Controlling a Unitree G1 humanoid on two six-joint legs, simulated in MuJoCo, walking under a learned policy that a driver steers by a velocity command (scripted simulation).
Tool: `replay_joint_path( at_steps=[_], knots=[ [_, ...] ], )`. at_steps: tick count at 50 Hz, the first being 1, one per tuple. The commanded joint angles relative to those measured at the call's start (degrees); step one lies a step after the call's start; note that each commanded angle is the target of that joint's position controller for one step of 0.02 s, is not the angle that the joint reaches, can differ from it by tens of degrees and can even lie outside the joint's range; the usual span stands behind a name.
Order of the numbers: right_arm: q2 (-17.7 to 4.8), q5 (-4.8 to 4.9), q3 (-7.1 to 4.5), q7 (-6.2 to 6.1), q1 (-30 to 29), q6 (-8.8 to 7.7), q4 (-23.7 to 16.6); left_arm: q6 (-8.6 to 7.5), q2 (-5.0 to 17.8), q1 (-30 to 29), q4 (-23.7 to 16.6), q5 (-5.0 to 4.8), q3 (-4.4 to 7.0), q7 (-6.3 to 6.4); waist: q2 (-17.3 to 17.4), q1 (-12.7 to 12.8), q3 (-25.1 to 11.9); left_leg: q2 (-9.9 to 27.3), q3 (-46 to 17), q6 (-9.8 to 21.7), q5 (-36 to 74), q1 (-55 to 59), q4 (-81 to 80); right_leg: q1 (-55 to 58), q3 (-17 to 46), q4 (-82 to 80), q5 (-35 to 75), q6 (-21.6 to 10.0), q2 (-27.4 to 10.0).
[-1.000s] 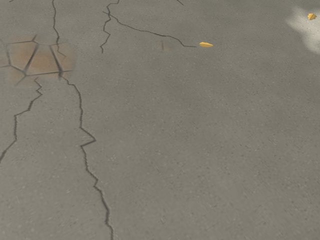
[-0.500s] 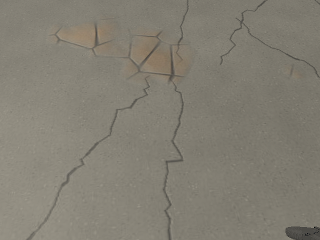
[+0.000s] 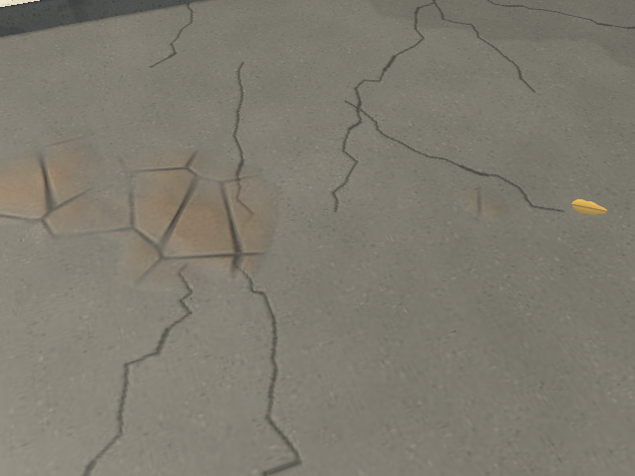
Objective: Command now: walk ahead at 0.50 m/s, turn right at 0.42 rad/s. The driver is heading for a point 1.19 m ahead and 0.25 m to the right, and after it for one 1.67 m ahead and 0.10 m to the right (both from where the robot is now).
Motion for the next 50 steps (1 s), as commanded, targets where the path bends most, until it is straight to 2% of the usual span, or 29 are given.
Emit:
replay_joint_path(
  at_steps=[1,3,5,6,7,8,9,10,11,12,13,14,15,18,22,26,28,30,31,32,33,34,35,36,37,40,44,47,50],
  knots=[
    [-9.4,0.77,-2.52,-0.59,0.2,0.13,-1.9,-0.91,2.2,-7.1,-6.3,0.11,-0.01,-1.23,3.7,-1.3,4.1,18.1,-2.4,6.4,23.5,-1.1,-3.1,-0.6,-2.2,-5.0,0.1,-1.6,0.5],
    [-10.2,1.27,-2.85,-0.93,0.7,1.33,-1.3,-0.92,2.7,-8.7,-8.2,0.16,0.17,-2.06,4.3,-1.0,3.6,19.5,-1.6,5.7,31.1,3.8,0.6,-1.7,-4.2,-6.5,-5.5,-3.1,1.6],
    [-11.9,1.37,-3.27,-1.61,-0.3,2.39,-1.5,-0.53,4.4,-6.4,-9.1,0.10,1.03,-2.44,6.8,1.4,0.0,19.5,0.0,4.2,50.6,6.0,8.1,4.1,-7.8,-6.5,-11.9,-5.3,5.2],
    [-12.5,1.36,-3.40,-1.99,-0.8,2.95,-1.8,-0.22,6.0,-2.1,-8.6,0.05,1.96,-2.34,7.9,4.0,-3.2,19.0,0.7,3.4,59.0,5.9,15.0,10.0,-9.2,-6.0,-14.6,-6.7,7.5],
    [-12.6,1.53,-3.25,-2.30,-1.7,3.36,-2.1,-0.03,8.6,5.9,-7.1,-0.12,3.50,-1.85,7.4,8.6,-7.6,17.4,2.0,1.9,60.0,2.0,26.0,21.4,-9.4,-8.7,-13.1,-8.7,9.7],
    [-11.2,1.10,-2.51,-2.65,-1.4,2.99,-2.8,0.55,12.6,15.4,-5.3,-0.22,5.35,-0.79,3.5,13.2,-12.9,15.0,2.0,-0.5,45.8,-10.4,42.1,39.0,-1.3,-10.7,-10.7,-11.8,6.1],
    [-2.6,-0.88,0.14,-1.49,4.9,1.42,-5.6,0.48,18.5,15.4,-5.6,-0.52,6.34,-0.13,-11.9,6.3,-17.6,2.5,-1.5,-4.8,-12.6,-37.4,63.4,59.3,30.8,-13.6,-17.3,-22.7,-9.2],
    [-6.4,0.68,0.04,-0.41,0.9,-0.88,-5.8,-0.28,14.6,16.8,-7.1,-0.12,5.18,-0.24,-6.3,10.2,-25.9,0.4,-15.3,-4.2,-20.0,-44.8,71.1,65.0,46.7,-22.0,-23.5,-26.2,-13.4],
    [-9.3,2.94,-0.69,0.23,-4.8,-2.08,-7.8,-0.77,11.6,14.7,-6.9,0.31,4.42,-0.21,-3.1,11.1,-17.8,3.9,-16.6,-3.0,-14.6,-49.4,69.7,60.2,37.9,-24.0,-22.1,-22.8,-11.8],
    [-8.8,2.60,-0.30,0.08,-6.7,-2.77,-8.4,-1.04,10.1,11.2,-7.3,0.01,4.03,-0.13,1.5,8.8,-11.3,6.4,-15.8,-2.3,-9.6,-48.6,64.4,51.4,30.6,-24.3,-17.5,-20.6,-9.2],
    [-8.7,1.07,-0.51,-0.36,-7.4,-2.91,-8.2,-1.06,8.5,7.4,-8.0,0.02,3.56,-0.05,3.9,6.3,-7.2,8.2,-15.1,-2.7,-7.1,-45.7,59.0,43.3,25.5,-24.8,-10.5,-19.1,-7.0],
    [-9.2,0.26,-0.93,-0.50,-6.6,-2.40,-8.0,-1.12,7.0,5.3,-8.9,0.70,2.96,0.20,3.0,4.3,-5.9,9.3,-15.3,-3.2,-5.3,-41.5,56.5,37.8,22.0,-26.0,-4.4,-18.7,-5.3],
    [-9.0,-0.03,-1.01,-0.45,-5.7,-1.71,-8.0,-1.07,7.0,4.4,-9.4,1.02,2.90,0.36,1.7,3.1,-5.3,9.5,-15.1,-4.1,-4.5,-39.2,54.6,34.4,20.7,-27.1,-1.2,-18.9,-4.5],
    [-6.6,-0.53,-0.20,-0.68,-6.3,-0.19,-8.2,-1.17,8.6,5.0,-8.5,0.55,3.34,1.33,1.6,2.5,-3.3,9.3,-12.7,-7.0,-0.9,-37.3,46.0,27.2,14.9,-28.5,5.1,-18.5,-2.2],
    [-3.9,-0.25,1.07,-0.31,-15.4,-0.31,-10.0,-0.20,10.0,7.8,-7.1,-0.13,3.81,2.50,-1.1,6.1,-2.4,5.6,-11.2,-8.2,15.8,-31.8,27.2,23.0,10.3,-27.0,-1.3,-14.0,2.7],
    [-6.0,0.99,0.34,0.55,-19.8,-1.09,-11.2,0.60,9.8,11.5,-5.6,-0.55,3.85,2.75,-2.6,7.7,-2.7,3.6,-13.3,-7.3,17.8,-29.1,18.5,27.7,16.6,-23.2,-8.8,-12.3,0.5],
    [-7.6,1.17,-0.50,0.79,-18.5,-1.58,-10.9,0.82,9.5,11.2,-5.5,-0.41,3.89,2.88,-3.9,6.4,-2.8,3.9,-14.5,-5.5,13.7,-27.7,16.8,31.1,20.4,-19.9,-9.7,-11.4,-1.3],
    [-9.2,1.04,-1.69,0.47,-11.7,-2.12,-9.2,0.98,8.2,9.6,-6.0,-0.10,3.57,2.76,-4.7,2.3,-4.8,4.1,-13.2,-2.6,12.1,-18.4,13.6,30.6,20.6,-13.9,-6.7,-9.3,0.3],
    [-11.3,0.07,-2.54,0.05,-4.8,-2.42,-8.4,0.77,5.2,9.4,-6.8,0.39,2.48,2.46,-2.0,-1.0,-11.1,9.8,-17.8,0.5,10.5,-6.0,14.6,26.7,17.5,-2.4,-8.6,-7.4,3.3],
    [-15.9,-1.10,-3.59,-0.22,2.2,-2.12,-7.5,0.34,1.0,15.5,-7.9,0.34,1.15,2.51,10.1,-0.3,-19.8,22.6,-37.3,7.9,3.7,13.6,13.3,11.5,9.6,16.3,-25.5,-3.4,10.8],
    [-15.2,0.15,-3.83,0.55,5.1,-1.46,-5.2,-0.11,2.9,19.2,-8.1,-0.95,0.91,2.51,22.0,0.5,-21.3,28.8,-57.7,13.1,-12.1,17.8,7.0,-1.5,7.2,28.3,-39.4,-1.9,10.5],
    [-10.0,0.88,-2.55,0.59,2.4,-1.30,-5.9,0.00,7.7,15.7,-6.8,-1.33,2.05,2.56,13.5,-0.8,-13.2,26.2,-52.8,11.0,-19.4,11.6,4.8,-5.0,8.6,32.7,-34.5,-1.4,7.5],
    [-7.8,0.66,-1.84,0.46,-0.2,-0.85,-6.1,0.17,8.8,10.2,-7.6,-0.62,2.37,2.54,9.0,-1.2,-7.3,23.3,-43.4,8.8,-14.7,4.7,4.8,-4.8,6.3,32.7,-30.0,-1.2,5.7],
    [-6.8,0.22,-1.33,0.52,-2.2,-0.60,-5.8,0.04,8.1,6.9,-8.6,0.20,2.31,2.50,6.7,-0.4,-3.6,20.8,-37.2,8.3,-7.2,-1.6,3.8,-3.8,5.4,30.4,-27.2,-1.2,4.4],
    [-5.8,-0.05,-0.90,0.48,-3.3,-0.59,-5.4,-0.10,7.2,5.5,-9.1,0.49,2.39,2.26,6.9,0.7,-1.6,18.8,-32.7,8.1,-1.3,-5.5,2.6,-2.2,5.3,27.3,-25.1,-1.4,2.9],
    [-5.6,0.51,-0.77,0.50,-3.2,-0.99,-3.8,-0.03,3.8,6.3,-8.9,0.31,1.53,1.56,9.1,2.6,-1.8,16.7,-25.6,9.0,8.1,-9.4,-0.2,1.8,2.7,19.9,-23.7,-1.0,1.5],
    [-9.1,1.25,-1.59,0.28,-2.4,-0.63,-1.9,-0.77,1.6,0.1,-10.5,1.03,0.10,0.93,7.2,1.2,-1.1,16.3,-19.4,9.7,14.7,-10.2,-2.5,3.2,-0.1,5.3,-14.5,-0.1,0.4],
    [-10.5,1.79,-1.71,0.27,-0.1,0.02,-0.3,-1.37,1.6,-5.0,-11.3,0.58,-0.16,0.33,7.2,-0.8,-0.6,15.2,-15.8,8.3,15.6,-10.6,-2.4,7.8,-2.0,-4.1,-6.9,0.0,2.0],
    [-11.3,2.29,-1.78,0.32,2.9,0.75,1.7,-1.62,2.6,-8.9,-12.7,0.12,0.16,-0.15,7.5,-1.5,0.3,17.3,-16.2,7.4,16.1,-7.1,-1.0,8.9,-2.3,-8.7,-6.8,-1.2,2.9]
  ],
)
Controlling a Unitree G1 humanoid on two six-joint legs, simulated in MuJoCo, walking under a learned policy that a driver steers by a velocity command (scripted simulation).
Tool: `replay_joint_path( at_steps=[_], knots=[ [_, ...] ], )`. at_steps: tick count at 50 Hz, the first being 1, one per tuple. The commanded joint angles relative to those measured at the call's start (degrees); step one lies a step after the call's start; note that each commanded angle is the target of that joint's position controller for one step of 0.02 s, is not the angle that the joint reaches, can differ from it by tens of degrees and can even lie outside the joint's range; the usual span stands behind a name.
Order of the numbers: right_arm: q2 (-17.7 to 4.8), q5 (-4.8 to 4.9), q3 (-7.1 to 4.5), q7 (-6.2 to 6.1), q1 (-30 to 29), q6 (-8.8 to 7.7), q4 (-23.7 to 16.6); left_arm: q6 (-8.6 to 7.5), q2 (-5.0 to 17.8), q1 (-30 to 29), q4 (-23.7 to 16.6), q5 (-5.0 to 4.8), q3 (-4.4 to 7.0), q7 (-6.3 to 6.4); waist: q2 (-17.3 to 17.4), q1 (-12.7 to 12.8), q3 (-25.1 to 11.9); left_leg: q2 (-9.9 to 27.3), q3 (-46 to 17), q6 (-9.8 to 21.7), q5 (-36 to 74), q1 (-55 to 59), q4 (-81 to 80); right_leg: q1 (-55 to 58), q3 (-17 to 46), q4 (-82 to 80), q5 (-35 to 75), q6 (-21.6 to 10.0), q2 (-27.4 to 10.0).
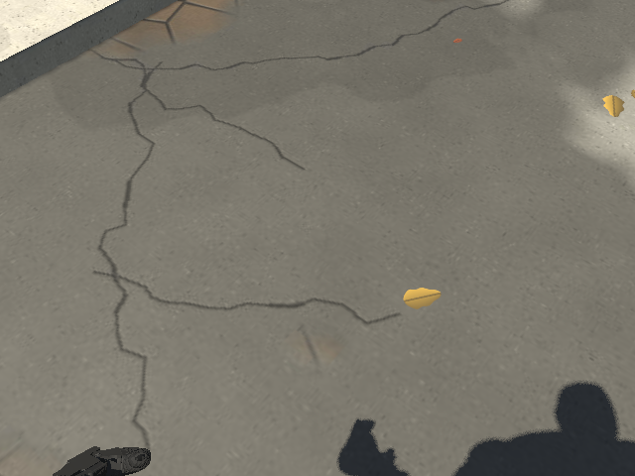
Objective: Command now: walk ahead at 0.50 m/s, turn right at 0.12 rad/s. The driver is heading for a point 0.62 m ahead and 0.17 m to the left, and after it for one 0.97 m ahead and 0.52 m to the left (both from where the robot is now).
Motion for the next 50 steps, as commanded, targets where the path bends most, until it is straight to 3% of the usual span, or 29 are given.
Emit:
replay_joint_path(
  at_steps=[1,2,3,4,5,6,7,8,9,10,12,14,17,21,26,29,30,31,32,33,34,35,36,37,38,42,45,48,50],
  knots=[
    [-10.8,0.62,-2.42,-0.27,-0.8,-0.11,-2.2,-1.21,4.2,-5.4,-5.6,-0.36,1.14,-0.52,7.2,1.9,1.0,15.8,-9.0,9.2,17.2,-1.2,-3.8,3.9,-1.5,-4.3,0.5,-1.4,1.5],
    [-11.0,0.75,-2.46,-0.35,-0.5,0.23,-1.8,-1.36,4.8,-5.1,-5.7,-0.29,1.42,-0.58,7.3,2.7,1.0,16.2,-9.7,8.6,19.2,-0.7,-2.3,6.1,-1.6,-5.8,-0.8,-2.2,1.9],
    [-11.4,0.84,-2.47,-0.48,-1.1,0.58,-1.6,-1.54,5.7,-2.4,-5.1,-0.15,2.01,-0.51,7.2,5.1,-0.2,15.6,-9.2,7.8,24.5,-0.9,1.1,11.1,-2.4,-8.0,-1.1,-3.1,2.9],
    [-10.8,0.83,-2.15,-0.59,-1.3,0.75,-1.5,-1.57,7.6,3.8,-3.2,0.20,3.18,-0.16,6.2,8.4,-3.8,13.3,-7.5,6.5,31.2,-2.6,8.3,20.8,-3.3,-10.0,-0.9,-4.4,4.2],
    [-8.7,0.11,-1.22,-0.63,-1.8,0.56,-2.2,-1.46,10.6,12.7,-1.3,0.73,4.56,0.48,4.7,12.7,-10.1,10.4,-5.4,4.4,27.4,-9.6,20.2,35.0,0.5,-8.6,-0.1,-6.6,-0.1],
    [-2.9,-0.87,0.65,-0.56,1.5,-0.23,-4.4,-0.86,16.3,20.0,-0.7,2.09,5.85,1.20,-7.3,13.6,-19.2,2.8,-0.8,0.0,5.1,-30.2,42.2,56.0,21.7,-9.4,-5.6,-13.3,-15.6],
    [-4.1,0.03,0.57,-0.66,2.7,-0.94,-3.9,-0.54,13.8,21.6,-0.1,1.62,5.18,1.10,-12.2,13.7,-22.9,0.5,-7.3,-0.5,-18.5,-37.8,53.1,56.0,36.8,-16.5,-13.2,-16.8,-20.4],
    [-8.8,1.36,-0.97,-0.49,-0.4,-1.03,-4.4,-0.64,10.4,18.5,0.2,0.97,4.03,0.95,-7.5,13.3,-14.2,3.5,-9.3,-0.1,-15.5,-42.2,57.3,49.2,30.4,-18.1,-17.2,-14.8,-18.5],
    [-8.8,1.50,-1.08,-0.43,-3.5,-0.90,-5.2,-0.78,8.4,15.1,0.2,0.67,3.36,0.84,-6.0,11.7,-8.7,5.9,-7.7,0.2,-10.8,-42.4,56.4,42.3,22.8,-19.6,-16.3,-13.1,-16.0],
    [-8.0,0.85,-1.16,-0.58,-5.0,-0.53,-5.3,-1.09,6.7,11.5,0.4,0.85,2.87,0.60,-4.2,10.0,-5.0,7.4,-7.0,-0.1,-6.8,-41.0,53.9,36.0,17.8,-22.0,-13.4,-12.2,-13.6],
    [-6.1,0.48,-1.34,-0.78,-3.2,1.04,-4.4,-2.22,4.8,7.6,0.9,1.41,2.58,0.33,-5.1,6.8,-2.2,9.3,-7.6,-0.8,-1.5,-35.2,51.3,27.9,10.1,-26.0,-6.1,-11.1,-10.9],
    [-4.1,0.46,-1.13,-0.86,-3.1,2.15,-4.4,-3.27,5.1,6.8,2.1,1.56,3.02,0.39,-3.5,5.6,-1.1,9.4,-7.9,-1.7,1.8,-34.7,50.2,25.4,4.9,-28.1,0.9,-11.6,-10.7],
    [-3.4,0.16,-1.14,-0.79,-6.6,2.45,-5.9,-3.62,6.2,7.7,4.1,1.89,3.61,1.00,-1.3,5.9,0.4,9.1,-8.9,-2.4,9.2,-38.0,43.4,26.9,-1.3,-29.0,7.0,-11.4,-10.3],
    [-1.8,-0.06,-0.30,0.76,-13.9,1.94,-8.3,-3.05,8.3,9.4,5.8,1.40,4.17,1.80,0.0,8.5,2.4,8.3,-4.7,-1.5,18.7,-36.0,29.8,28.4,-8.1,-29.9,8.1,-9.9,-9.5],
    [-2.0,0.04,-0.06,2.45,-21.4,2.02,-12.7,-1.11,10.4,13.7,8.6,0.02,5.07,2.14,0.5,10.7,4.5,7.2,-1.2,1.4,13.9,-38.6,21.9,38.4,-11.2,-26.3,13.5,-8.7,-12.5],
    [-4.4,0.02,-1.36,2.94,-18.5,2.43,-13.8,0.29,12.7,12.9,8.6,-0.42,5.67,2.70,-2.3,7.4,0.1,2.3,3.7,4.7,5.2,-30.3,21.4,41.5,-13.7,-15.5,39.0,-6.7,-12.5],
    [-6.4,0.14,-2.53,2.76,-12.8,2.61,-12.7,0.84,13.2,12.3,8.4,-0.51,5.77,2.94,-2.6,4.0,-3.4,-0.2,5.0,6.2,3.5,-22.7,20.8,40.4,-14.6,-6.9,45.4,-5.9,-11.7],
    [-9.5,0.28,-4.41,2.03,-3.6,2.80,-10.4,1.02,12.7,11.6,8.1,-0.67,5.41,3.20,-1.3,-1.1,-8.2,-2.3,4.3,8.5,6.7,-8.5,17.0,34.3,-15.9,5.6,42.4,-3.9,-9.4],
    [-14.9,0.51,-6.14,0.65,3.6,3.53,-8.9,0.41,9.1,13.6,6.9,1.11,4.02,3.20,7.8,-2.6,-13.4,7.1,-11.1,12.2,8.9,8.9,16.2,18.5,-15.8,24.1,15.6,-1.1,-6.0],
    [-18.4,0.68,-6.24,0.67,-0.2,2.89,-10.8,-1.45,3.0,16.6,3.7,1.56,1.93,2.35,18.8,3.7,-20.0,20.0,-45.2,24.3,-3.1,24.6,7.0,-4.6,-6.9,43.4,-29.1,2.1,7.1],
    [-13.2,0.21,-4.70,1.07,0.8,2.18,-11.6,-3.63,8.6,10.2,3.1,-0.34,2.94,1.41,9.9,-0.8,-21.5,20.7,-47.1,22.3,-6.0,24.6,1.7,-10.5,3.8,45.5,-28.1,0.7,4.4],
    [-10.7,-0.24,-4.00,1.06,-0.6,1.46,-11.2,-4.63,9.4,5.9,1.4,-1.98,3.09,1.02,7.6,-0.5,-13.8,18.8,-38.6,19.8,-2.7,18.4,1.5,-12.8,3.2,43.0,-23.5,-0.7,2.2],
    [-9.5,-0.17,-3.59,1.09,-4.1,1.03,-11.3,-5.01,8.4,5.7,1.6,-1.12,2.85,1.40,2.2,2.7,-8.2,16.2,-31.9,17.8,4.1,9.3,1.5,-10.6,3.0,37.2,-19.3,-0.9,-0.4],
    [-7.4,-0.26,-3.02,0.82,-7.4,0.88,-11.9,-4.76,9.0,5.9,2.3,0.50,3.28,1.79,2.2,4.7,-6.1,14.2,-27.1,16.7,10.0,3.0,1.0,-6.9,3.0,32.0,-17.0,-0.4,-2.1],
    [-6.8,-0.95,-2.68,0.52,-9.2,0.86,-12.9,-4.11,9.0,7.1,2.5,1.00,3.51,1.69,3.8,6.4,-5.0,12.8,-24.9,16.5,14.1,-1.7,-0.2,-3.3,3.2,30.2,-15.3,0.1,-2.8],
    [-9.6,-1.12,-3.53,-0.93,-10.0,1.09,-12.6,-1.95,6.5,6.2,1.8,2.03,2.96,2.23,3.5,8.0,-2.6,9.5,-15.8,15.8,39.7,-12.3,0.7,1.5,0.0,19.3,-11.1,4.3,-0.2],
    [-10.2,-0.19,-3.91,-2.10,-8.5,2.67,-11.6,-1.74,4.4,1.1,0.8,1.89,2.00,2.02,6.2,5.8,-4.4,5.0,-11.7,11.5,38.1,-15.1,3.8,7.1,-1.2,5.9,1.4,5.0,3.6],
    [-10.0,0.10,-3.93,-2.73,-6.2,4.14,-10.6,-1.54,5.3,-2.9,-0.4,0.99,2.17,1.26,7.8,4.0,-5.9,5.7,-15.9,9.4,29.4,-12.8,6.6,9.6,0.2,-2.0,6.2,4.7,6.1],
    [-9.3,0.03,-3.84,-3.02,-6.5,4.63,-10.7,-1.61,7.1,-2.7,-0.5,1.06,2.91,1.01,8.5,4.7,-6.1,6.9,-20.7,8.6,25.3,-9.6,10.2,10.1,2.5,-5.5,3.8,3.7,6.1]
  ],
)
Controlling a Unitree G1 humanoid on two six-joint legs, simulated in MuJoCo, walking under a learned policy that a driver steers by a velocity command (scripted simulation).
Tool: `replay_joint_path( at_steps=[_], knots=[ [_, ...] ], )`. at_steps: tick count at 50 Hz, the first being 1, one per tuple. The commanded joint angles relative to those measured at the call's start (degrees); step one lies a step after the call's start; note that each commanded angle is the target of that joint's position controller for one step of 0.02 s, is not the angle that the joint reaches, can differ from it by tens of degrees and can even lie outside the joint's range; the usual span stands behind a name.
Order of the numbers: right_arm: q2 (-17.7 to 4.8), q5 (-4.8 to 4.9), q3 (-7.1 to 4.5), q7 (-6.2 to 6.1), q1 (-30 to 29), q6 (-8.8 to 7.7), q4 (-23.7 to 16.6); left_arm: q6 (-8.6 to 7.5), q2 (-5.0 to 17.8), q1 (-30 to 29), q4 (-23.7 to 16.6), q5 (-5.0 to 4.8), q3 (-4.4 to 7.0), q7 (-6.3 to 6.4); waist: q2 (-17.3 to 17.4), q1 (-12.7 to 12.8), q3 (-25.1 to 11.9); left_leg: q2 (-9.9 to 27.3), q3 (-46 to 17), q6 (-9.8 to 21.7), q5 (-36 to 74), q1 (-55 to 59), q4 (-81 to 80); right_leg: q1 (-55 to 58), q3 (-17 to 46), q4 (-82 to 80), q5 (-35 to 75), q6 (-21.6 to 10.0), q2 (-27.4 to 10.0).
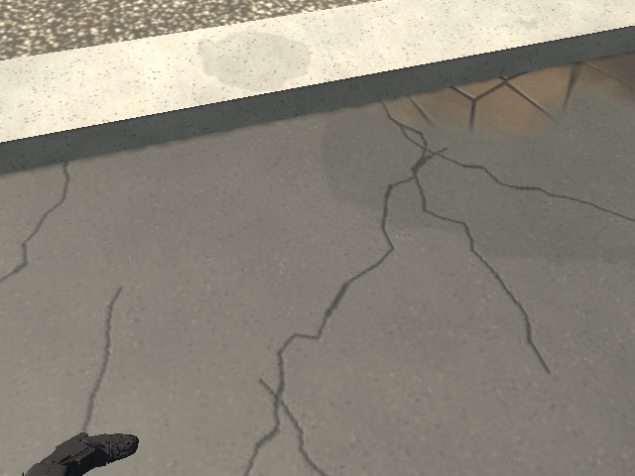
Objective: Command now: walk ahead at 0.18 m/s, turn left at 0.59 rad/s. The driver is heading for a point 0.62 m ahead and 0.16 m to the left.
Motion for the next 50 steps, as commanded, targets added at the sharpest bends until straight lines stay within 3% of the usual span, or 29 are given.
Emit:
replay_joint_path(
  at_steps=[1,3,4,5,6,7,8,10,12,15,21,24,25,26,27,28,29,30,31,32,35,38,40,44,46,47,48,49,50],
  knots=[
    [-8.1,-0.02,-2.28,-0.87,-1.5,0.16,-3.8,-0.79,7.0,1.2,-3.3,-0.07,2.36,-0.29,8.8,2.9,-7.6,12.3,-12.5,5.1,25.2,0.3,2.1,10.9,-0.7,-4.5,-0.3,-1.4,2.7],
    [-6.0,-0.07,-1.66,-0.90,-3.9,0.09,-5.1,-1.60,8.1,5.8,-2.4,0.76,2.98,0.01,8.0,5.9,-9.3,8.7,-12.6,2.0,20.0,-0.6,10.4,19.2,-0.8,-11.2,8.6,-4.2,0.0],
    [-2.6,-1.11,-0.54,-0.82,-2.4,-0.13,-6.4,-1.62,11.1,9.0,-2.7,1.80,3.43,0.64,-0.2,5.9,-15.4,3.9,-7.5,-0.8,3.6,-6.7,24.2,31.7,8.2,-9.4,26.2,-8.1,-11.0],
    [-1.0,-0.50,0.06,-0.51,9.9,-0.14,-5.8,-0.52,12.3,9.2,-2.8,2.90,3.41,0.78,-14.6,0.4,-21.8,-2.7,-3.7,-4.0,-28.6,-19.5,37.5,45.1,26.5,-8.9,36.0,-19.8,-25.0],
    [-7.6,0.01,-1.19,-0.32,11.8,0.39,-3.9,0.50,9.7,7.9,-3.1,0.75,3.33,0.70,-11.4,0.7,-21.8,2.7,-2.5,-6.0,-24.4,-23.4,44.9,42.0,31.5,-11.3,18.8,-21.9,-26.4],
    [-11.0,0.45,-2.36,-0.64,5.3,1.46,-3.9,1.13,5.9,6.1,-4.3,0.48,2.28,0.99,-6.1,3.2,-15.5,4.8,-0.6,-7.4,-19.5,-25.3,47.9,36.9,22.9,-12.3,9.3,-19.2,-21.4],
    [-10.8,0.35,-2.61,-1.12,2.2,2.62,-4.2,1.98,4.8,4.1,-4.4,0.79,1.75,1.16,-3.2,3.3,-12.4,6.1,1.0,-8.2,-15.6,-25.3,47.9,31.7,17.0,-13.7,1.6,-16.9,-17.9],
    [-8.7,0.19,-2.34,-1.26,0.7,4.03,-5.4,2.97,5.9,1.0,-4.2,0.98,1.74,1.65,-5.7,2.4,-6.9,7.6,3.3,-9.0,-11.1,-22.0,46.1,21.5,8.9,-17.4,-3.7,-15.9,-13.8],
    [-5.9,0.16,-1.73,-1.22,1.1,3.97,-5.8,3.16,6.0,1.4,-3.6,1.36,2.01,2.05,-6.8,2.6,-6.7,7.5,5.9,-9.0,-9.3,-19.4,41.3,20.2,3.3,-18.7,-1.4,-16.4,-12.0],
    [-4.7,-0.33,-1.16,-0.88,-1.6,3.50,-7.1,3.37,6.8,2.4,-2.7,0.83,2.55,2.38,-5.9,4.0,-9.1,9.8,6.3,-8.8,-7.9,-18.7,34.3,24.2,1.2,-18.6,2.4,-18.5,-14.8],
    [-5.4,-0.31,-1.09,0.81,-3.4,3.60,-8.2,4.47,9.5,1.5,-1.5,-0.14,3.63,1.64,-6.7,4.4,-9.0,10.2,9.9,-6.2,-5.0,-10.8,20.5,23.7,-3.4,-18.5,-1.3,-17.8,-16.7],
    [-5.5,-0.45,-1.64,1.57,-0.1,3.59,-7.0,5.00,9.7,1.1,-0.3,-1.49,3.80,1.51,-5.8,1.8,-9.0,8.2,12.4,-2.9,1.5,-3.2,7.1,22.3,-6.5,-13.4,-3.6,-13.8,-16.1],
    [-6.9,-0.69,-2.28,1.36,1.9,3.57,-6.2,5.21,8.2,3.5,1.0,-1.74,3.58,1.43,-3.3,1.5,-8.4,7.7,10.4,-0.8,5.0,1.4,2.0,18.7,-9.1,-8.8,-7.9,-10.1,-14.2],
    [-11.9,-0.74,-3.65,0.51,3.2,3.49,-6.5,5.38,4.9,5.4,1.2,-0.63,2.84,1.00,10.0,2.7,-6.5,17.5,-5.0,3.9,15.5,6.7,-5.7,8.5,-15.3,5.4,-19.0,-4.1,-8.0],
    [-17.7,-1.76,-4.60,0.17,1.4,3.02,-8.4,4.93,4.9,1.0,-2.7,0.75,2.69,1.35,20.7,2.2,-4.1,28.8,-22.8,14.6,21.8,5.5,-8.0,-5.4,-13.2,17.8,-35.2,-0.1,0.9],
    [-14.6,-3.23,-3.86,0.39,0.8,1.62,-8.7,4.68,6.9,-3.4,-3.2,0.67,3.43,1.73,13.8,-0.4,-6.0,27.5,-20.9,16.0,19.3,3.0,-8.7,-5.3,-4.9,27.5,-35.1,-0.8,0.4],
    [-12.9,-3.07,-3.19,0.37,-1.9,0.57,-8.6,4.81,7.1,-1.9,-2.7,-0.28,3.77,1.78,12.2,2.0,-5.9,24.7,-15.9,12.9,17.2,2.2,-8.3,-5.3,-3.0,29.7,-29.8,-1.8,-0.4],
    [-11.3,-1.86,-2.90,0.21,-5.3,0.19,-9.0,5.02,7.2,0.6,-1.0,-0.24,4.10,2.16,9.3,3.7,-5.9,21.7,-12.4,9.7,15.1,2.2,-7.4,-5.0,-2.6,29.5,-25.4,-1.9,-0.9],
    [-9.7,-0.87,-2.28,-0.01,-7.0,0.15,-9.3,5.13,7.7,1.5,-0.3,0.30,4.33,2.49,9.6,4.1,-6.2,20.6,-11.0,8.4,17.4,2.4,-6.7,-4.8,-2.6,29.6,-22.6,-1.4,-0.9],
    [-8.8,-0.80,-1.73,-0.32,-7.2,0.27,-9.4,5.04,7.4,1.8,-0.1,0.44,4.36,2.43,10.0,4.5,-6.9,19.4,-9.8,8.3,21.4,1.4,-6.1,-2.6,-2.9,31.2,-20.8,-0.8,-0.2],
    [-8.6,-1.03,-1.62,-0.83,-5.7,0.69,-9.4,4.64,5.9,1.8,-0.5,-0.40,3.84,2.00,9.2,4.1,-8.5,17.8,-9.1,8.6,25.0,3.9,-4.7,-1.2,-2.9,26.3,-18.0,0.3,1.0],
    [-9.9,-0.76,-2.20,-1.15,-4.5,1.28,-9.3,4.35,4.7,-0.5,-1.3,-0.52,3.13,1.54,10.1,2.7,-8.2,17.4,-11.4,8.7,22.7,5.3,-3.3,1.0,-2.3,16.4,-18.0,0.8,1.7],
    [-10.7,-0.89,-2.52,-0.96,-4.7,1.66,-9.6,4.15,4.9,-0.6,-1.4,-0.72,3.03,1.11,10.9,2.3,-8.1,17.5,-13.9,9.2,21.4,3.7,-2.8,4.4,-2.0,12.1,-19.4,0.7,2.4],
    [-9.6,-0.89,-1.96,-0.19,-6.1,2.14,-9.7,3.79,5.6,1.6,-0.9,-1.18,3.04,0.21,11.6,2.0,-8.9,17.6,-16.6,9.1,25.1,2.3,-0.7,11.1,-3.0,5.2,-20.4,-0.4,2.3],
    [-8.8,-0.34,-1.51,-0.16,-7.7,2.35,-9.6,3.34,5.0,3.7,-0.5,-1.06,2.89,-0.34,11.1,3.7,-8.9,16.0,-16.9,7.5,24.6,1.5,1.2,16.1,-3.8,-4.1,-15.1,-1.7,2.3],
    [-8.0,-0.02,-1.18,-0.29,-8.0,2.34,-9.5,3.04,4.8,5.2,-0.1,-0.57,2.84,-0.47,10.1,4.9,-8.7,14.3,-16.3,5.4,20.8,-0.6,2.0,20.9,-4.0,-11.8,-7.1,-2.9,1.6],
    [-6.1,-0.73,-0.64,-0.40,-6.0,2.09,-9.2,2.88,6.9,6.0,-0.3,0.45,3.14,-0.29,6.0,4.1,-9.4,11.5,-13.8,2.2,12.0,-4.3,5.2,26.5,0.7,-13.6,0.2,-4.9,-4.0],
    [-4.0,-2.17,-0.01,-0.25,-1.8,1.63,-8.8,3.12,11.0,5.0,-1.3,1.25,3.64,0.03,-7.3,0.5,-9.8,3.6,-5.8,-1.5,-7.3,-10.5,14.6,30.6,11.1,-13.5,14.8,-10.1,-14.4],
    [-6.0,-2.15,-0.63,-0.60,-4.4,1.21,-9.4,2.77,7.7,4.2,-0.5,2.28,2.44,-0.14,-12.7,1.6,-7.7,2.6,-2.2,-4.7,-18.9,-12.7,18.5,24.2,19.3,-15.7,13.9,-19.2,-20.0]
  ],
)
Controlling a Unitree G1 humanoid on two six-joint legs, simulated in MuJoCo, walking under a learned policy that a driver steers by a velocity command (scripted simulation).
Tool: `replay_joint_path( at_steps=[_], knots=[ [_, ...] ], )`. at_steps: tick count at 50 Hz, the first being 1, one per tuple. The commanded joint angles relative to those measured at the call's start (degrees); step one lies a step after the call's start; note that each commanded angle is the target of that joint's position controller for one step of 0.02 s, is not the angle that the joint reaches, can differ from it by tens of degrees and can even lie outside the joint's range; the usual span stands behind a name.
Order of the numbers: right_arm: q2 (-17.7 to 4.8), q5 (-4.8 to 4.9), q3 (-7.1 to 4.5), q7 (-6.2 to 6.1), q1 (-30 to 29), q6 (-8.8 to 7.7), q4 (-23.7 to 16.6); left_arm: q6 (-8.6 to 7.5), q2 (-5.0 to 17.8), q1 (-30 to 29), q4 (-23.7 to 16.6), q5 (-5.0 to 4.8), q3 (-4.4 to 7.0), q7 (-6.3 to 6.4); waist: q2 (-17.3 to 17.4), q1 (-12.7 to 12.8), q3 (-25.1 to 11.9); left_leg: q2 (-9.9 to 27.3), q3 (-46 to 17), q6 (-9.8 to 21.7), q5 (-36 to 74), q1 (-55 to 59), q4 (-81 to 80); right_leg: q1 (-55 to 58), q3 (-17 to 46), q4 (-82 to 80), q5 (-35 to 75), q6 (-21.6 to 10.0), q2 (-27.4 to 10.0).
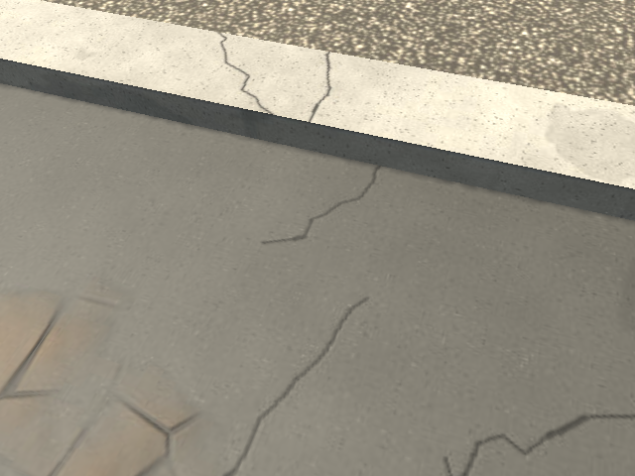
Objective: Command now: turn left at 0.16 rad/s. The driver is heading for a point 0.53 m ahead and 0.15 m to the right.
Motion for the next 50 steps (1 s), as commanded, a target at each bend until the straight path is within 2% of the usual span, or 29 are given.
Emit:
replay_joint_path(
  at_steps=[1,3,4,6,8,10,11,12,13,15,16,17,18,19,22,24,26,27,28,29,30,31,32,33,35,40,44,48,50],
  knots=[
    [-8.1,-0.86,-2.36,-0.76,2.2,-1.31,-3.0,-1.68,5.5,-2.8,-4.3,1.39,0.19,-0.10,-12.7,-1.3,-4.8,3.4,0.0,-3.4,-13.8,-2.5,12.9,3.5,23.2,-11.9,24.2,-16.1,-21.5],
    [-5.9,-1.01,-2.18,-0.86,2.1,-0.78,-1.1,-2.00,5.1,-4.7,-3.7,-0.10,-0.27,-0.14,-11.0,-1.8,-4.2,5.4,2.1,-5.8,-9.8,-2.4,11.3,4.8,18.0,-11.1,19.2,-12.1,-15.9],
    [-4.5,-1.24,-1.82,-0.73,1.6,-0.76,-0.9,-1.79,6.1,-5.3,-3.4,-1.01,0.02,-0.03,-10.9,-1.6,-3.3,6.4,2.7,-6.5,-6.7,-2.2,7.5,5.6,17.1,-10.1,19.3,-10.6,-14.5],
    [-2.7,-0.49,-1.32,-0.42,0.0,-1.41,-0.4,-0.55,9.0,-3.3,-3.0,-1.67,0.95,0.28,-11.0,-0.4,-2.7,4.3,6.4,-6.6,-2.0,1.4,-1.4,5.7,14.7,-7.9,23.0,-9.4,-11.0],
    [-3.6,0.35,-1.85,-0.54,1.0,-1.87,0.8,0.44,10.7,-1.4,-3.1,-2.26,1.62,0.66,-11.6,-0.2,-4.0,2.6,8.6,-5.7,5.3,4.9,-9.5,7.0,15.7,-6.2,24.7,-9.4,-10.2],
    [-5.4,0.22,-2.43,-0.74,1.6,-1.99,1.1,0.60,10.4,-0.5,-3.5,-2.58,1.69,0.85,-10.8,0.1,-5.4,4.0,7.7,-3.7,11.1,9.5,-11.8,4.9,17.5,-5.6,21.8,-8.1,-9.9],
    [-6.5,-0.12,-2.76,-0.94,2.6,-2.01,0.8,0.34,9.4,-0.9,-4.0,-2.28,1.41,0.81,-9.1,-0.3,-6.5,6.6,6.6,-2.4,15.7,12.9,-10.5,1.8,17.1,-4.0,20.0,-6.9,-9.0],
    [-8.7,-0.23,-3.64,-0.90,3.2,-1.82,1.9,0.13,8.2,-0.6,-4.9,-2.34,1.27,0.74,-1.8,1.1,-7.2,7.9,5.9,0.0,16.8,14.2,-8.0,-1.9,12.6,-2.1,14.6,-5.1,-5.5],
    [-7.5,-0.49,-3.78,-0.73,3.6,-1.63,1.7,0.00,7.8,-1.3,-4.8,-2.40,1.12,0.64,1.0,-0.1,-6.9,9.3,4.3,2.1,15.6,14.6,-9.8,-4.3,9.4,1.8,9.7,-3.1,-2.8],
    [-8.3,-1.01,-4.01,-0.89,4.3,-1.35,1.6,0.44,6.9,-1.1,-5.2,-2.44,1.09,0.46,7.7,-0.4,-4.3,17.6,-3.8,7.4,18.3,15.0,-14.5,-11.9,4.0,10.3,0.8,-0.5,0.6],
    [-7.9,-0.91,-3.83,-1.14,2.8,-1.64,0.9,0.84,7.1,-0.3,-5.3,-2.24,1.35,0.37,10.6,-0.3,-3.8,22.8,-7.5,10.8,23.3,14.1,-15.5,-13.7,1.9,17.0,-9.7,0.2,0.3],
    [-7.3,-1.16,-3.41,-1.43,2.2,-2.16,0.3,1.25,8.0,-0.7,-5.7,-2.12,1.90,0.23,10.3,-0.9,-3.1,26.7,-9.5,13.7,29.8,13.0,-16.0,-16.0,1.7,26.4,-18.7,0.9,-1.2],
    [-7.3,-1.09,-3.21,-1.60,1.5,-2.63,0.1,1.73,8.5,-0.5,-5.9,-2.33,2.41,0.14,7.5,-0.4,-2.4,27.7,-8.5,14.6,33.7,12.4,-15.8,-17.6,2.3,32.3,-20.6,1.5,-2.4],
    [-7.7,-0.47,-3.33,-1.63,-0.3,-2.91,0.2,2.24,7.6,0.3,-5.9,-2.52,2.29,0.01,5.5,0.8,-1.8,26.1,-5.0,13.0,33.6,12.1,-15.3,-17.9,2.5,31.3,-18.7,1.9,-3.9],
    [-9.4,0.25,-3.97,-1.47,-2.3,-2.46,0.7,2.86,5.4,-0.2,-6.6,-2.32,1.19,-0.82,6.8,0.1,-2.3,21.1,4.3,9.6,33.4,9.7,-13.9,-11.1,-1.9,22.2,-11.2,2.5,-4.4],
    [-9.6,0.62,-4.05,-1.32,-1.3,-1.96,1.1,3.05,6.5,0.7,-7.3,-2.66,1.61,-1.58,7.8,-0.1,-4.1,20.7,6.7,8.8,32.0,10.3,-11.7,-6.6,-4.5,15.2,-7.8,2.0,-3.0],
    [-8.8,1.67,-3.78,-1.06,-1.1,-1.95,1.6,3.35,7.1,5.0,-6.2,-2.45,2.37,-1.63,5.8,1.8,-5.6,19.5,9.8,6.1,25.7,8.0,-5.8,1.6,-7.0,3.5,1.2,0.0,-0.1],
    [-6.8,1.31,-3.30,-0.64,2.9,-2.22,3.0,3.31,9.0,6.8,-6.0,-2.06,3.18,-0.95,-0.6,1.7,-5.8,16.5,13.9,2.3,16.8,3.0,2.7,8.2,-2.4,-2.9,9.4,-2.0,-0.7],
    [-2.9,-1.98,-1.95,-0.32,3.8,-2.30,1.2,2.96,17.4,8.0,-7.8,-1.82,4.88,0.25,-20.0,-0.1,-5.6,9.0,18.2,-4.5,-14.0,-14.1,22.0,17.4,22.2,-5.9,34.2,-9.3,-17.2],
    [-4.5,-1.26,-2.10,-0.82,-2.0,-2.65,-1.2,1.53,17.6,9.1,-9.3,0.64,4.08,-0.61,-17.6,4.0,-10.2,4.2,8.3,-5.3,-21.7,-18.3,32.5,13.3,33.9,-8.6,37.1,-20.7,-24.8],
    [-6.5,0.14,-2.69,-1.24,-3.7,-2.46,-1.2,0.33,15.9,7.9,-9.3,1.00,3.66,-1.00,-11.1,3.9,-8.2,5.5,5.9,-4.8,-18.3,-19.4,36.5,11.7,30.6,-9.8,29.8,-20.6,-22.8],
    [-7.1,0.33,-2.96,-1.58,-3.5,-2.23,-0.8,-0.27,14.2,5.7,-9.0,-0.04,3.27,-0.67,-8.7,2.4,-5.6,6.5,5.7,-4.1,-13.0,-19.9,35.4,10.1,26.1,-9.7,23.0,-17.3,-19.4],
    [-7.2,-0.13,-3.22,-2.09,-2.9,-2.00,0.4,-0.12,12.7,3.5,-9.1,-1.11,2.84,-0.06,-6.3,1.5,-4.7,7.6,5.3,-4.1,-8.5,-19.7,33.2,9.3,23.4,-9.6,18.0,-14.4,-16.9],
    [-7.5,-0.38,-3.42,-2.27,-2.4,-1.82,0.6,0.20,12.0,1.9,-9.3,-1.71,2.41,0.50,-7.0,0.6,-4.1,7.7,5.1,-4.4,-5.2,-17.6,31.1,7.2,21.2,-9.9,17.4,-13.1,-15.0],
    [-6.1,-0.13,-3.22,-1.73,-1.2,-2.05,1.1,0.64,11.2,2.0,-9.7,-1.42,1.99,1.38,-8.3,0.0,-5.6,6.1,5.8,-5.1,-0.9,-14.5,30.2,6.5,19.2,-10.3,18.9,-12.7,-12.8],
    [-4.2,0.08,-2.39,-1.25,-3.2,-2.51,1.0,1.36,11.5,3.7,-9.9,-1.71,2.35,2.45,-8.4,1.2,-5.7,4.7,5.1,-6.6,1.5,-13.4,17.2,8.6,20.8,-10.2,13.4,-12.8,-11.4],
    [-4.5,0.44,-2.22,-0.51,-3.3,-3.06,1.4,1.99,11.6,2.8,-10.5,-1.31,2.53,2.35,-10.1,1.8,-4.9,4.5,5.3,-6.5,1.1,-8.3,9.6,5.4,23.0,-10.0,7.8,-13.0,-10.9],
    [-4.7,0.76,-2.06,0.40,-3.0,-3.87,1.4,2.51,10.8,2.4,-10.2,-1.06,2.01,1.69,-10.7,2.5,-5.5,4.5,6.5,-5.3,-0.2,-2.5,3.6,4.8,25.1,-7.8,13.3,-13.1,-11.2],
    [-3.6,0.63,-1.59,1.09,-0.3,-4.31,2.5,2.61,8.2,0.6,-9.9,-1.14,0.79,1.64,-9.8,0.8,-6.6,5.6,7.4,-4.1,4.9,3.4,-5.5,4.6,23.5,-5.7,15.8,-11.6,-10.5]
  ],
)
